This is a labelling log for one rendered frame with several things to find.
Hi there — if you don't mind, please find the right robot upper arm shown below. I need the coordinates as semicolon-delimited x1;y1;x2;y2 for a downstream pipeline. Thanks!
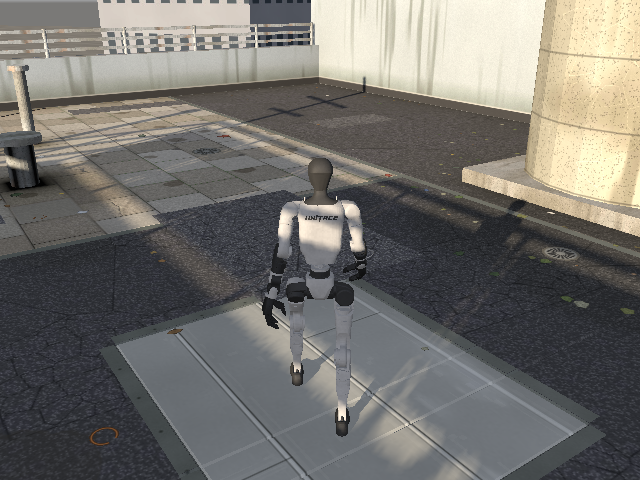
341;200;365;253

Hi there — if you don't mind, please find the humanoid robot torso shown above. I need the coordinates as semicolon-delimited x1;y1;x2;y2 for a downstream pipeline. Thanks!
297;196;344;300

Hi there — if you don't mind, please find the robot left foot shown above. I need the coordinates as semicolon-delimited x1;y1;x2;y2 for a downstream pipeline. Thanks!
290;362;304;386

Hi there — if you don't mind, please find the left robot hand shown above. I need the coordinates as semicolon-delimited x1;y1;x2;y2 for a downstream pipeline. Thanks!
262;297;286;329

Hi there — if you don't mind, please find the right robot hand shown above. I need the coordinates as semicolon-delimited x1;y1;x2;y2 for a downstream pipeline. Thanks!
343;263;366;281

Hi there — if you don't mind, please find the robot right forearm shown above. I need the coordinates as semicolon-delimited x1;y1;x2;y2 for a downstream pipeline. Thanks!
353;238;367;269

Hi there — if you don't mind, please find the robot left forearm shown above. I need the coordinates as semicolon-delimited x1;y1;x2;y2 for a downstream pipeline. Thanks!
265;243;287;299

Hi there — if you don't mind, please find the left robot upper arm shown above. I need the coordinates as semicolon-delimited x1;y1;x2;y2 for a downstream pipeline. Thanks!
277;201;300;259

